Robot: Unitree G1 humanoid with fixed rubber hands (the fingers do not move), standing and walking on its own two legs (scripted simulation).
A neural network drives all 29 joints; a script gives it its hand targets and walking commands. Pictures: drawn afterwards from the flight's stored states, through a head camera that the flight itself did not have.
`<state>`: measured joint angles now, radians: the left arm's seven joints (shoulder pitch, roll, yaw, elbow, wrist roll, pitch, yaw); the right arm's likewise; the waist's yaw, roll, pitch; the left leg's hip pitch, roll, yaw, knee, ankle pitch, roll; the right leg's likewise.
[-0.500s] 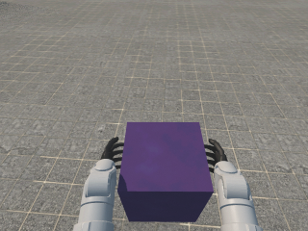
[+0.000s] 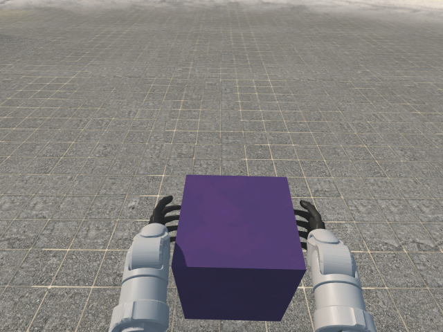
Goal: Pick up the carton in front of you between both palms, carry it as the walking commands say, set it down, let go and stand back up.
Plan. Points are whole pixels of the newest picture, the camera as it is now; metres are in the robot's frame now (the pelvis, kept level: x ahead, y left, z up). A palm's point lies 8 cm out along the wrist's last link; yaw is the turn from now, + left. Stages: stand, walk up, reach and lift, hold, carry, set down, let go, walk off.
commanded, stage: hold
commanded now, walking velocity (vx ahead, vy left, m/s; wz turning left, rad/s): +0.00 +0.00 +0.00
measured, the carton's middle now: (234, 249) +0.31 +0.00 -0.02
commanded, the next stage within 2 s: set down in 0.06 s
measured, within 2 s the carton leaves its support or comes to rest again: neither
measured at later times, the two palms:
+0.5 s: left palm (167, 234) +0.35 +0.15 -0.03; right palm (299, 234) +0.36 -0.15 -0.03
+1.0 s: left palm (179, 256) +0.40 +0.15 -0.19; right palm (285, 258) +0.41 -0.15 -0.20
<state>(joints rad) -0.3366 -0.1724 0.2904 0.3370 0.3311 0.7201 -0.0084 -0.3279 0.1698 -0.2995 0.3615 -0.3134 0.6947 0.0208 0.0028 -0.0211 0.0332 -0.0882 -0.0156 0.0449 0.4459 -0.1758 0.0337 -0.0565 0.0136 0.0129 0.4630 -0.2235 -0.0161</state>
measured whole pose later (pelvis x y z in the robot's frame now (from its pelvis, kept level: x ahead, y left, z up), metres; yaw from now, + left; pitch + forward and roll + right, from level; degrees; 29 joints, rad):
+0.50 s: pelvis +0.01 -0.01 -0.01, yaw +0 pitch +3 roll +0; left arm -0.51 -0.20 0.49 0.49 0.41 0.40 -0.04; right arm -0.51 0.21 -0.49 0.52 -0.43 0.39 0.05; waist 0.02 -0.02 0.12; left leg -0.43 -0.01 0.03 0.61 -0.24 0.02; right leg -0.40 0.02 0.00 0.64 -0.29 -0.02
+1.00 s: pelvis -0.02 -0.01 -0.13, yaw -2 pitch +35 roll +0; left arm -0.76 -0.13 0.53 0.55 0.28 0.26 0.00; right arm -0.77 0.10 -0.44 0.59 -0.26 0.26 -0.02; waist 0.04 -0.01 -0.11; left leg -1.45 -0.02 -0.02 1.22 -0.38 -0.01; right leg -1.43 0.06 0.02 1.25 -0.43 -0.02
